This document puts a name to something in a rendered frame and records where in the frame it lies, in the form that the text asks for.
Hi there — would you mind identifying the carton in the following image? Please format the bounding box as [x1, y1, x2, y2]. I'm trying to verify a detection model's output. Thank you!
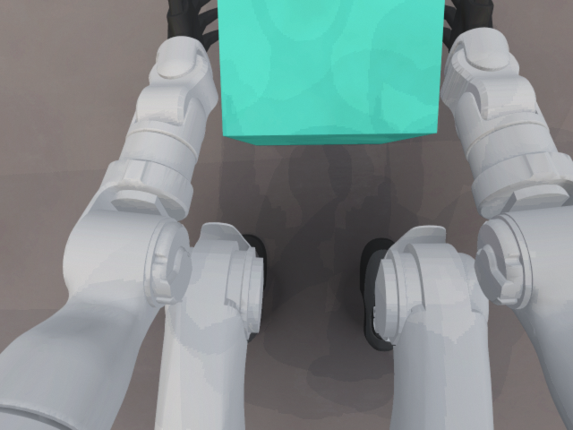
[218, 0, 445, 145]

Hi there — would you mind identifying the right robot forearm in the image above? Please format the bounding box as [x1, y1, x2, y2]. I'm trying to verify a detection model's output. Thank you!
[440, 28, 573, 219]

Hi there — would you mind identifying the robot right foot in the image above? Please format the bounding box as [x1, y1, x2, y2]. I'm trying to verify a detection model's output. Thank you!
[360, 238, 396, 351]

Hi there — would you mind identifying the robot right shin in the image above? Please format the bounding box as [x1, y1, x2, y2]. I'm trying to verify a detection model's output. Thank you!
[373, 226, 489, 342]

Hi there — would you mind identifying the robot right hand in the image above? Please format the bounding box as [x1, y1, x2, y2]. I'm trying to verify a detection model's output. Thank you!
[442, 0, 493, 51]

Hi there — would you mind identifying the robot right upper arm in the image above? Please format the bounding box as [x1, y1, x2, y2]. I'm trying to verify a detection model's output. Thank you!
[475, 205, 573, 430]

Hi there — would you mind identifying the robot left hand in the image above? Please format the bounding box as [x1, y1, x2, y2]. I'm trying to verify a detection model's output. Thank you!
[167, 0, 219, 53]

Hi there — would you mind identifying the left robot forearm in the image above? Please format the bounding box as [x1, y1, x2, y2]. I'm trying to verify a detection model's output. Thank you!
[63, 36, 218, 286]

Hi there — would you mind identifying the robot left upper arm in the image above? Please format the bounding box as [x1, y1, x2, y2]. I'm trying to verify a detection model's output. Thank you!
[0, 210, 192, 430]

